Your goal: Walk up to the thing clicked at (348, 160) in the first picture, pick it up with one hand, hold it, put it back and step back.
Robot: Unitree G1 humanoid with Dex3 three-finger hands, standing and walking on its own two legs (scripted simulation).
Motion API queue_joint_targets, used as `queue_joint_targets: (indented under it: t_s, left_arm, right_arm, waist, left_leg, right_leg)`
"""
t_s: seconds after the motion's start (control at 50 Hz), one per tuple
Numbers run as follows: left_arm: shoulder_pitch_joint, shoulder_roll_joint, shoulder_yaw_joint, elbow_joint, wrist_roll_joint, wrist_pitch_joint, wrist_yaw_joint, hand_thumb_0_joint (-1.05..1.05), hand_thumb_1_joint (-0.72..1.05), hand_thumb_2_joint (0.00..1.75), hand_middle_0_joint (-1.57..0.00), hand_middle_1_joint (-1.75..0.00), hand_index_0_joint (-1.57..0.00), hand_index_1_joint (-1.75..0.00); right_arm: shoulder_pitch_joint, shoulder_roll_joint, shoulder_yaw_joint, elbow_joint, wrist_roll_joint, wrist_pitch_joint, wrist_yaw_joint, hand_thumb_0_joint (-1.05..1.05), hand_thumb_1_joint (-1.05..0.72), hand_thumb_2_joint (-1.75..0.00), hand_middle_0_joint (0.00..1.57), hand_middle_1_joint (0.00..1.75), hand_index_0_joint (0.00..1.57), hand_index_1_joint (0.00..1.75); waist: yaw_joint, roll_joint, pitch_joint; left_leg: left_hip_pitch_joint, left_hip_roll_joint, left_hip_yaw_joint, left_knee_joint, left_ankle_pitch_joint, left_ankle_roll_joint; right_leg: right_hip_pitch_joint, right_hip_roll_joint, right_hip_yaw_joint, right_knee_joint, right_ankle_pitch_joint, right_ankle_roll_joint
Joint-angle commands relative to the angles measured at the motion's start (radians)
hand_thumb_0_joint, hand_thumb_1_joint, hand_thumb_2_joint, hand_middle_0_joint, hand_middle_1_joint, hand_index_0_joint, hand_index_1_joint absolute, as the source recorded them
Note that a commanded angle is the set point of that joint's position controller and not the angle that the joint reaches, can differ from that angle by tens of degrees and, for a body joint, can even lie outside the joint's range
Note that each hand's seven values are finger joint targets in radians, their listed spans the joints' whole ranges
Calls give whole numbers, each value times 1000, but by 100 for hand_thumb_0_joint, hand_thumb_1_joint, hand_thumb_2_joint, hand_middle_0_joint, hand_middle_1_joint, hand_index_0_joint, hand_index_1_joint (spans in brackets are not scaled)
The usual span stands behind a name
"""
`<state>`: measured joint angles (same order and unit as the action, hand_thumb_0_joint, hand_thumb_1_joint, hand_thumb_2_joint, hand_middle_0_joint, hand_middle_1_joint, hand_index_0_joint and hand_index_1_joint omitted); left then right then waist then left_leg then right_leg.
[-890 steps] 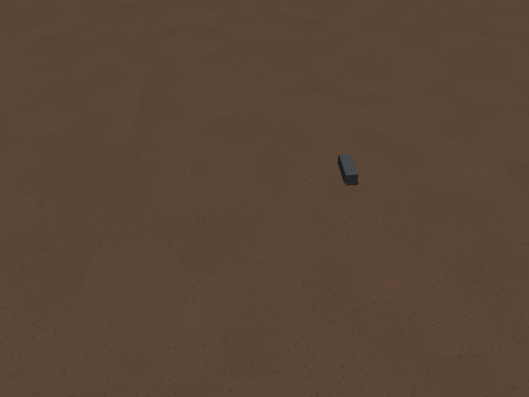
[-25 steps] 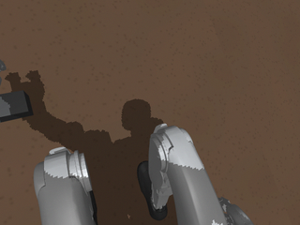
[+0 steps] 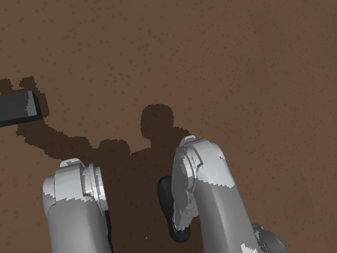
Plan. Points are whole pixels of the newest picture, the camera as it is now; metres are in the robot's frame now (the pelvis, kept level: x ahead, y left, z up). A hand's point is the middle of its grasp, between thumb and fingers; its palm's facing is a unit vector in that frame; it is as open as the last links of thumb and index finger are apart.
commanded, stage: close in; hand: left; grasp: from above
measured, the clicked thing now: (1, 111) +0.46 +0.35 -0.29
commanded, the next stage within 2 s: rest palm in 0.02 s
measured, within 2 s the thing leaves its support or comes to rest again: neither
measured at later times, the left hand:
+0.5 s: hand out of the picture +0.45 +0.34 -0.23, palm faces -0.47 -0.13 -0.87, open 14.3 cm
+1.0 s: hand out of the picture +0.44 +0.34 -0.25, palm faces -0.45 -0.14 -0.88, open 14.1 cm
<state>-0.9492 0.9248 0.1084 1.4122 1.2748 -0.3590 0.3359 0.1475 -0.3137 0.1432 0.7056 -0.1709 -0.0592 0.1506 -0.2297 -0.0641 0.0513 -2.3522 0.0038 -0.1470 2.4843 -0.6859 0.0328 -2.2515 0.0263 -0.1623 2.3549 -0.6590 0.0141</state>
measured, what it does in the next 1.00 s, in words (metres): stands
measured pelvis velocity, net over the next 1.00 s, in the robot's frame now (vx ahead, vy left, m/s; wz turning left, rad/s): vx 0.00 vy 0.00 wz -0.06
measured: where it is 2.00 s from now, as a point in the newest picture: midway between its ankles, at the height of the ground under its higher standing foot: (140, 232)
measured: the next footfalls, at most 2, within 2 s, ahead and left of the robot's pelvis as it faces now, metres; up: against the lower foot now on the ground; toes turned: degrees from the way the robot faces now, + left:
none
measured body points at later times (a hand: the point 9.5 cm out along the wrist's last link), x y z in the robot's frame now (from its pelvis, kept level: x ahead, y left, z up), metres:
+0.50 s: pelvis +0.00 +0.00 -0.01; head +0.27 +0.10 +0.33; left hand +0.47 +0.34 -0.18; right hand +0.04 -0.26 -0.08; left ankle +0.07 +0.12 -0.28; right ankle +0.11 -0.11 -0.28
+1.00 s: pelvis +0.00 +0.00 -0.02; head +0.27 +0.13 +0.32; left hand +0.46 +0.35 -0.20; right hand +0.07 -0.26 -0.08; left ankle +0.07 +0.12 -0.28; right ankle +0.11 -0.11 -0.28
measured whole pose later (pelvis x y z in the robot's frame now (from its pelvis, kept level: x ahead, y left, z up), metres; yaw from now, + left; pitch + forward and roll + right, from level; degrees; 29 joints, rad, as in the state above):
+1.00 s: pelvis +0.00 +0.00 -0.02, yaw -3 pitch +28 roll -14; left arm -1.00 1.06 0.17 1.71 1.35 -0.30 0.59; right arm 0.09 -0.33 0.27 0.66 -0.25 -0.18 0.22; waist -0.35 -0.14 0.13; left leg -2.36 0.02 -0.21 2.58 -0.73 0.04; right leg -2.25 0.05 -0.21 2.40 -0.67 0.03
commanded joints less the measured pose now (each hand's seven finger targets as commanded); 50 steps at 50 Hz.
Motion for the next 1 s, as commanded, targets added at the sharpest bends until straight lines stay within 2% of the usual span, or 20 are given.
queue_joint_targets:
  t_s: [0.0,0.06,0.12,0.16,0.22,0.26,0.32,0.36,0.38,0.42,0.46,0.56,0.6,0.62,0.7,0.78,0.82,0.84,0.9,0.98]
  left_arm:
    - [-361,201,7,-105,22,-19,108,0,-60,106,-7,-100,-5,-102]
    - [-327,221,34,6,54,14,163,0,-58,109,-8,-100,-6,-102]
    - [-347,229,27,61,81,53,193,0,-59,108,-7,-97,-4,-101]
    - [-350,244,41,91,73,72,209,0,-60,107,-7,-96,-4,-100]
    - [-330,259,67,147,71,89,207,0,-58,105,-6,-97,-4,-100]
    - [-320,319,103,137,66,88,209,0,-57,104,-7,-99,-5,-101]
    - [-316,318,100,137,49,86,196,0,-56,102,-6,-100,-5,-101]
    - [-318,326,89,122,37,73,191,0,-57,103,-6,-99,-5,-101]
    - [-311,368,113,114,29,63,194,0,-56,101,-6,-101,-5,-102]
    - [-304,361,98,112,30,55,187,0,-56,101,-6,-100,-5,-101]
    - [-285,402,116,94,25,38,199,0,-56,102,-6,-99,-5,-101]
    - [-245,413,123,107,36,27,226,0,-57,103,-6,-97,-4,-99]
    - [-254,395,106,123,37,25,238,0,-57,103,-6,-97,-4,-99]
    - [-242,418,132,114,34,23,250,0,-57,104,-6,-96,-4,-98]
    - [-244,395,106,149,57,34,268,0,-56,103,-7,-97,-5,-98]
    - [-252,388,97,180,52,43,285,0,-56,105,-7,-99,-5,-101]
    - [-264,381,98,169,56,46,289,0,-54,104,-7,-99,-6,-101]
    - [-270,343,61,197,56,51,284,0,-54,103,-7,-99,-6,-101]
    - [-305,383,81,170,51,46,289,0,-53,104,-8,-100,-6,-102]
    - [-293,369,65,199,52,50,290,0,-51,103,-8,-103,-7,-104]
  right_arm:
    - [212,-263,-86,14,-4,-6,-3,0,-90,-90,20,30,20,30]
    - [193,-271,-79,15,-10,-12,3,0,-89,-90,20,30,20,30]
    - [189,-269,-66,8,-15,-24,9,0,-89,-90,20,30,20,30]
    - [176,-275,-63,-5,-17,-35,13,0,-89,-90,20,30,20,30]
    - [182,-293,-62,-20,-22,-56,20,0,-89,-90,20,30,20,30]
    - [194,-290,-50,-18,-27,-58,19,0,-89,-90,20,30,20,30]
    - [192,-290,-38,-31,-34,-67,25,0,-89,-90,20,30,20,30]
    - [190,-299,-36,-29,-34,-71,20,0,-90,-90,20,30,20,30]
    - [188,-288,-23,-19,-36,-70,20,0,-90,-90,20,30,20,30]
    - [192,-288,-10,-25,-40,-76,23,0,-89,-90,20,30,20,30]
    - [185,-295,-8,-24,-45,-73,20,0,-89,-90,20,30,20,30]
    - [186,-311,2,-27,-58,-77,24,0,-89,-90,20,30,20,30]
    - [179,-316,6,-25,-62,-85,30,0,-89,-90,20,30,20,30]
    - [177,-321,2,-22,-59,-87,28,0,-89,-90,20,30,20,30]
    - [177,-319,15,-30,-71,-97,40,0,-89,-90,20,30,20,30]
    - [148,-330,11,-32,-69,-109,44,0,-89,-90,20,30,20,30]
    - [157,-333,14,-27,-74,-112,49,0,-89,-90,20,30,20,30]
    - [145,-336,12,-30,-78,-117,52,0,-89,-90,20,30,20,30]
    - [149,-333,30,-25,-75,-122,59,0,-89,-90,20,30,20,30]
    - [132,-335,37,-31,-77,-130,65,0,-89,-90,20,30,20,30]
  waist:
    - [-73,468,-694]
    - [-58,468,-636]
    - [-73,464,-611]
    - [-79,434,-609]
    - [-116,403,-567]
    - [-107,401,-619]
    - [-125,385,-619]
    - [-124,409,-636]
    - [-111,419,-648]
    - [-123,406,-626]
    - [-103,430,-665]
    - [-105,437,-634]
    - [-125,432,-580]
    - [-106,449,-595]
    - [-133,436,-563]
    - [-127,453,-543]
    - [-139,486,-562]
    - [-153,474,-533]
    - [-156,475,-544]
    - [-158,472,-525]
  left_leg:
    - [631,11,13,-279,216,-27]
    - [603,10,9,-303,201,-30]
    - [569,6,27,-288,201,-21]
    - [547,5,27,-285,188,-17]
    - [510,7,27,-264,173,-10]
    - [509,5,34,-250,194,-5]
    - [485,7,41,-225,191,1]
    - [502,9,41,-216,196,-4]
    - [492,13,38,-213,196,-4]
    - [507,16,33,-201,206,-7]
    - [510,19,32,-196,211,-8]
    - [520,25,22,-192,239,-12]
    - [506,28,19,-188,210,-14]
    - [519,29,11,-199,218,-19]
    - [510,31,7,-193,213,-18]
    - [498,33,-8,-207,174,-23]
    - [551,36,-21,-213,226,-32]
    - [523,34,-18,-204,203,-28]
    - [529,36,-24,-203,219,-28]
    - [523,37,-26,-206,201,-29]
  right_leg:
    - [217,40,-62,-187,201,-56]
    - [182,38,-71,-173,193,-57]
    - [193,38,-63,-174,210,-54]
    - [202,36,-61,-171,207,-51]
    - [213,37,-59,-173,197,-42]
    - [282,41,-56,-182,219,-41]
    - [315,46,-50,-187,224,-38]
    - [318,47,-50,-183,228,-41]
    - [349,50,-51,-187,232,-39]
    - [333,50,-57,-175,234,-39]
    - [370,54,-51,-181,242,-41]
    - [357,61,-70,-164,260,-41]
    - [327,61,-75,-160,240,-38]
    - [327,62,-83,-156,239,-43]
    - [322,64,-90,-149,242,-39]
    - [291,63,-99,-140,214,-43]
    - [284,61,-112,-126,249,-41]
    - [276,63,-108,-129,239,-41]
    - [302,60,-110,-130,257,-36]
    - [297,61,-111,-132,244,-37]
